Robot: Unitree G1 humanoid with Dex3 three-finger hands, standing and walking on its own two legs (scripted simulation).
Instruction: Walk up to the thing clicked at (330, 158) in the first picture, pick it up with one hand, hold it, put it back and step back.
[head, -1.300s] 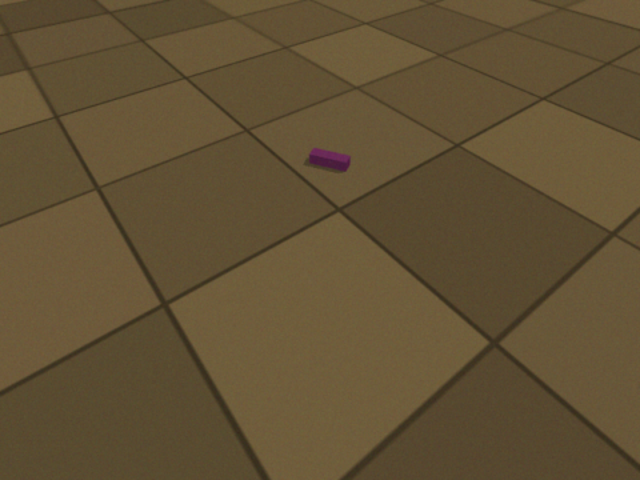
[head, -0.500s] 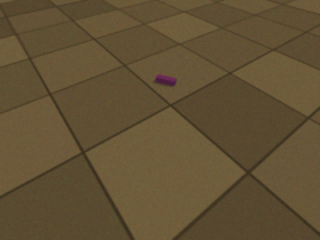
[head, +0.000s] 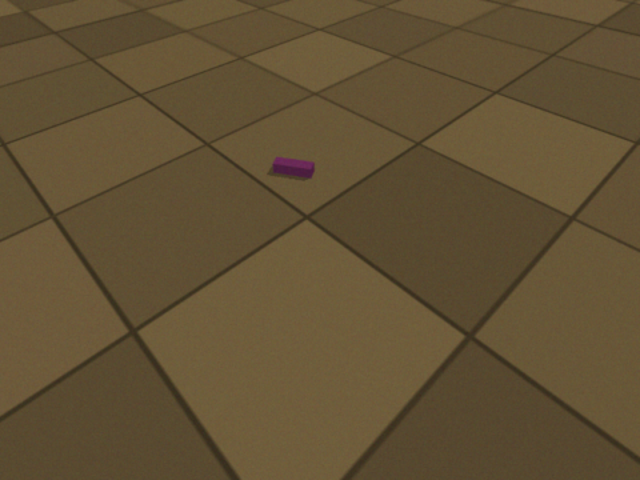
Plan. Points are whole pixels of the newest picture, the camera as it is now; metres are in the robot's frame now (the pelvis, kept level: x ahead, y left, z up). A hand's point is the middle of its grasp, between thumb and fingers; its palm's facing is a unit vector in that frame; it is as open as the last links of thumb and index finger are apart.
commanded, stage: walk up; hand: left
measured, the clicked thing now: (293, 167) +1.71 +0.12 -0.75
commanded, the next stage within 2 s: none
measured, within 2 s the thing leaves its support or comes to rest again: neither
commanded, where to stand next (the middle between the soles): +1.31 +0.04 m, yaw -16 degrees
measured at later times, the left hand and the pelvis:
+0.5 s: hand (167, 439) +0.24 +0.24 -0.14, palm faces -0.10 -0.92 -0.39, open 7.4 cm; pelvis +0.20 -0.04 -0.01, yaw -6 degrees
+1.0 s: hand (222, 233) +0.65 +0.21 -0.13, palm faces -0.24 -0.86 -0.45, open 7.4 cm; pelvis +0.47 -0.04 -0.03, yaw -12 degrees
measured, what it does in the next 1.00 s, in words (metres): walks ahead: right foot, then left foot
